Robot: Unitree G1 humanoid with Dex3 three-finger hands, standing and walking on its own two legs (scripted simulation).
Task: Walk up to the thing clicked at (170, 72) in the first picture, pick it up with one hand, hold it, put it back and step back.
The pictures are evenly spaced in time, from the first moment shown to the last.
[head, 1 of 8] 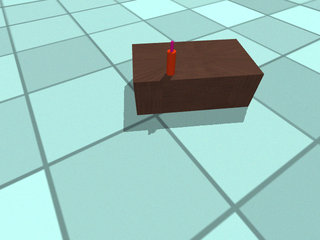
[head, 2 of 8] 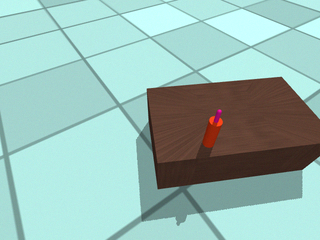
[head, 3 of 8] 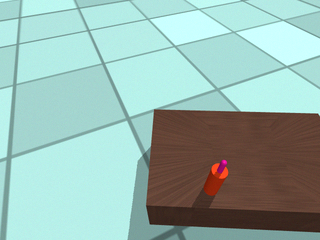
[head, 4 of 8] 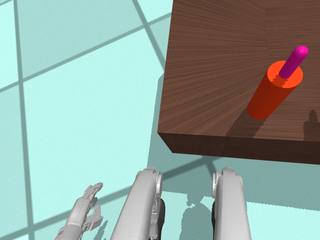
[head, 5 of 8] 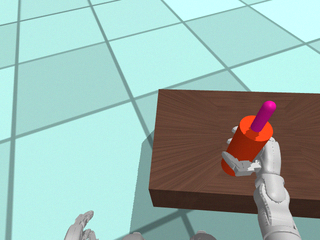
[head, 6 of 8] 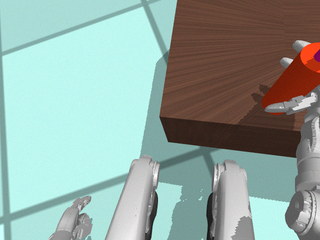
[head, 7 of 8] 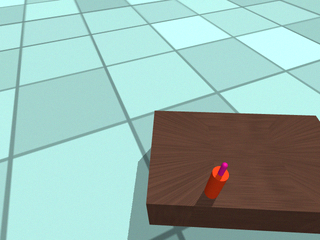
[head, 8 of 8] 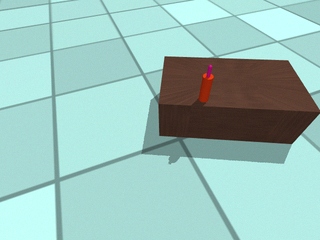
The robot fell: no
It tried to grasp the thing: yes
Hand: right
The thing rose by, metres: 0.32
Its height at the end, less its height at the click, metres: +0.00
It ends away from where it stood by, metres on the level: 0.02
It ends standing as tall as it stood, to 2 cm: yes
